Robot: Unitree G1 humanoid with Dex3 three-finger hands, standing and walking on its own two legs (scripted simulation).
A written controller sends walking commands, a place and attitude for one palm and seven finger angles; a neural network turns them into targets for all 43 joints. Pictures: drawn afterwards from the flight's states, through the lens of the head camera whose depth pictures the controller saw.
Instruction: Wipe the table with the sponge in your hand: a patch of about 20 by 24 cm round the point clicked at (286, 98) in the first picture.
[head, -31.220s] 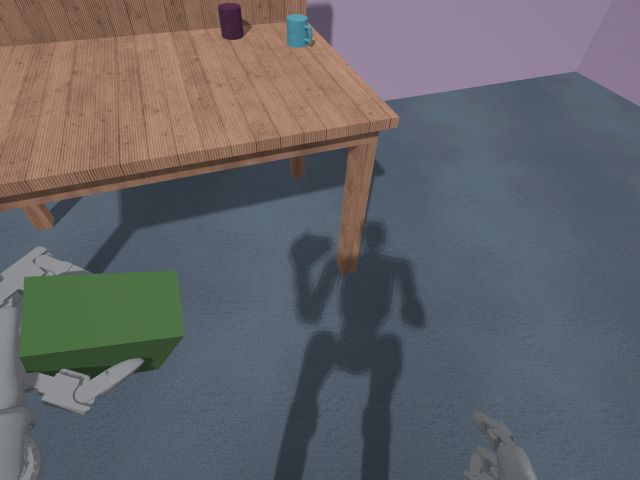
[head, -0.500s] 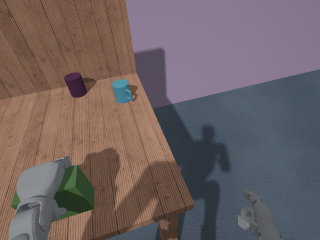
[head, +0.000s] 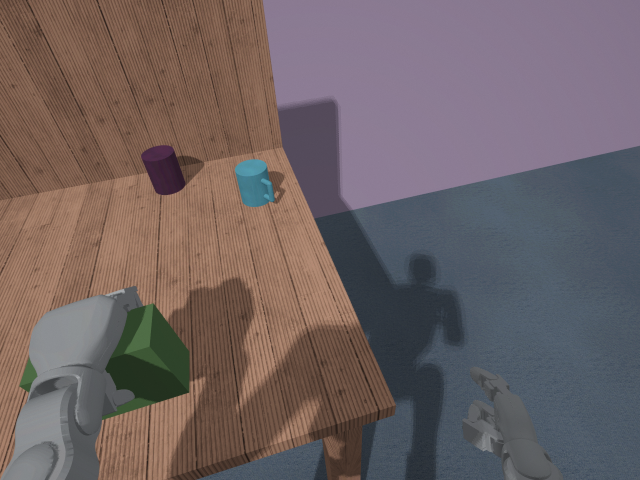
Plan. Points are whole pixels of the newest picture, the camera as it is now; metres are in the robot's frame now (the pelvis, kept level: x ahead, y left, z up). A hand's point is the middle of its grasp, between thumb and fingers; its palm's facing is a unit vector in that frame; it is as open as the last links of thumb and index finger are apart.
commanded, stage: lift the sponge slowly off the table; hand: left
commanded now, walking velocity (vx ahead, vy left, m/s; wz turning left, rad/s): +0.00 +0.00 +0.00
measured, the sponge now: (123, 373) +0.20 +0.29 +0.05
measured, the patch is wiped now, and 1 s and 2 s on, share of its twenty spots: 1.00 1.00 1.00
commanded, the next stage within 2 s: bring the sponge back beside the body in 0.38 s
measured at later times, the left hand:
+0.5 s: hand (111, 339) +0.21 +0.29 +0.11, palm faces +0.06 -0.10 -0.99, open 9.9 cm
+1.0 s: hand (112, 346) +0.20 +0.28 +0.11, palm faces +0.08 -0.11 -0.99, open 9.9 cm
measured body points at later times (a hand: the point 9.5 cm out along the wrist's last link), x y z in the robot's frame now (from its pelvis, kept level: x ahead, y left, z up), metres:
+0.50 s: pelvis +0.00 -0.01 +0.00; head -0.03 -0.05 +0.45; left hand +0.20 +0.29 +0.16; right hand +0.25 -0.20 -0.07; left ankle +0.03 +0.14 -0.74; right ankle -0.02 -0.13 -0.74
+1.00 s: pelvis +0.00 -0.01 +0.00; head -0.03 -0.05 +0.45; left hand +0.19 +0.28 +0.16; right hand +0.26 -0.19 -0.06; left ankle +0.03 +0.14 -0.74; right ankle -0.02 -0.13 -0.74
